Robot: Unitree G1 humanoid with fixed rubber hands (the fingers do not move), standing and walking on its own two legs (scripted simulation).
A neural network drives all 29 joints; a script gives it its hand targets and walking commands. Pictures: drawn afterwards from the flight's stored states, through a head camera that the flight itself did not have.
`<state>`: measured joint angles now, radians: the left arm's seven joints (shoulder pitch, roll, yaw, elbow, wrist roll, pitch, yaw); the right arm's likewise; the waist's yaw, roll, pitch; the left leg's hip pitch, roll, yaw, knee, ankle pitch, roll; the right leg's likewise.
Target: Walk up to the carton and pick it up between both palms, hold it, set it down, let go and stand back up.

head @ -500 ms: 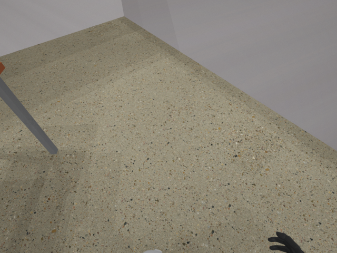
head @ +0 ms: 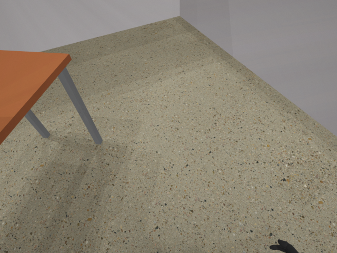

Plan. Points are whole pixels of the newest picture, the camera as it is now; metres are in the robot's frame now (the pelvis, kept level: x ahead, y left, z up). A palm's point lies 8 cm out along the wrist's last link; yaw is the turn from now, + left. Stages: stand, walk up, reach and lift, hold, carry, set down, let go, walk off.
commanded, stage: walk up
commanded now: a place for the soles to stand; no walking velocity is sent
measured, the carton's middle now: out of the picture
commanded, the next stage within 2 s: none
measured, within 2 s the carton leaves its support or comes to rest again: neither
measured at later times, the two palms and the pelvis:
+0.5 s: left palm out of the picture +0.12 +0.44 -0.10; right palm (246, 237) +0.19 -0.17 -0.08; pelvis +0.05 +0.10 +0.00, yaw +15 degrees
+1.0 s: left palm out of the picture +0.03 +0.48 -0.05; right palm (188, 181) +0.34 -0.04 -0.10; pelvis +0.11 +0.14 +0.01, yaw +30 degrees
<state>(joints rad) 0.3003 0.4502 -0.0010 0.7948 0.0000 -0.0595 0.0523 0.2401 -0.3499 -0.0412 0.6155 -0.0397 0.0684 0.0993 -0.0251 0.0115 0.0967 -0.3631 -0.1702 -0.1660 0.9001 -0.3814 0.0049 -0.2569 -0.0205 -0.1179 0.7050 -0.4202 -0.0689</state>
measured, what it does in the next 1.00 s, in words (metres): steps to the left, turning left: left foot, then right foot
